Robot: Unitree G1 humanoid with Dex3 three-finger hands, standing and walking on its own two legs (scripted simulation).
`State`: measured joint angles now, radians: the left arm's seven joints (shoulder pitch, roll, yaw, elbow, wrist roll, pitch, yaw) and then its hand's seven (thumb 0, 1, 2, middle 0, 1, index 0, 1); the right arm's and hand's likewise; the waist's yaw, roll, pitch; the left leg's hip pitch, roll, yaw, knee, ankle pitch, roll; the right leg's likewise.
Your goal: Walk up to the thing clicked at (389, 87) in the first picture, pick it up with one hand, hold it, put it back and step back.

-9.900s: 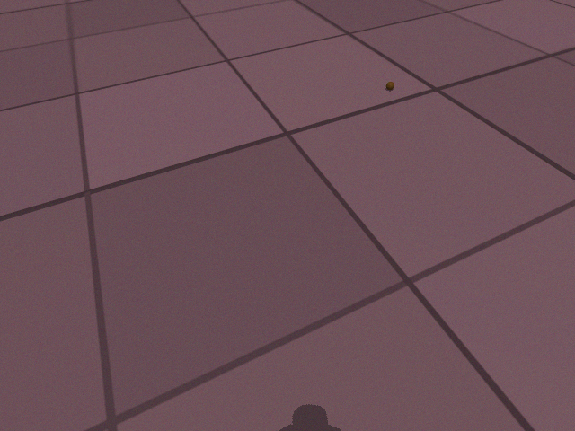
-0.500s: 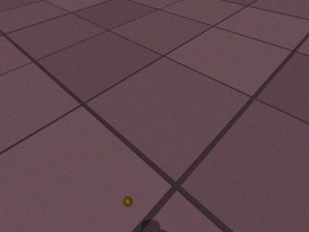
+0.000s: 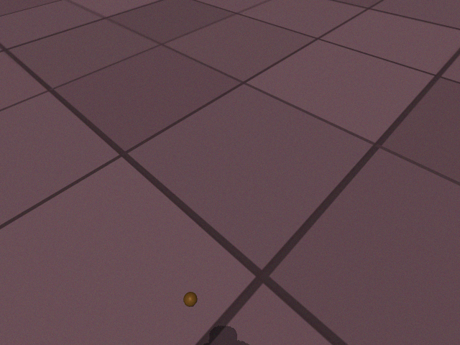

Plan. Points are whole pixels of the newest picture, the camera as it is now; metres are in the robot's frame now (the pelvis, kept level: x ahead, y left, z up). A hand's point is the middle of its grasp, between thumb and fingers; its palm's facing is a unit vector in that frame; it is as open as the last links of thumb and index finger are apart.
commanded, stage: stand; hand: left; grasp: from above
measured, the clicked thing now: (190, 299) +0.44 +0.22 -0.76
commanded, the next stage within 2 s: rise first in 0.64 s
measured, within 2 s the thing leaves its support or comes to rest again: neither
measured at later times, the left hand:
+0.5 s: hand out of the picture +0.07 +0.26 -0.16, palm faces -0.02 -0.94 -0.35, open 7.4 cm
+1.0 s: hand out of the picture +0.15 +0.25 -0.17, palm faces -0.02 -0.94 -0.34, open 9.2 cm
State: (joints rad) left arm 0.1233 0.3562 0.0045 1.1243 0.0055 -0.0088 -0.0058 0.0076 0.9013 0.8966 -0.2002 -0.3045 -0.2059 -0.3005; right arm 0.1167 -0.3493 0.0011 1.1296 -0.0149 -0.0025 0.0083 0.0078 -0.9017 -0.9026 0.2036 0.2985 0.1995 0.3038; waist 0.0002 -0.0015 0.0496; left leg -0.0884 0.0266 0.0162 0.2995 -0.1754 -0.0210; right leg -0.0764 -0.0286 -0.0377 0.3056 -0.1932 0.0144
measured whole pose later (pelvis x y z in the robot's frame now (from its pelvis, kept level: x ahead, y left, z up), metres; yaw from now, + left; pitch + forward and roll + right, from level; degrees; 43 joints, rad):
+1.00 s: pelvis -0.02 +0.00 -0.02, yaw +0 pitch +6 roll +0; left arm -0.05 0.34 0.15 1.02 0.11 0.00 -0.03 0.01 0.43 0.91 -0.17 -0.72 -0.18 -0.71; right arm 0.21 -0.25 -0.03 0.80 0.02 -0.03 -0.02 0.01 -0.91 -0.91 0.20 0.30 0.20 0.30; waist -0.02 -0.02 0.02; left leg -0.42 0.03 0.01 0.59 -0.28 -0.02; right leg -0.40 -0.03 -0.03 0.59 -0.29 0.01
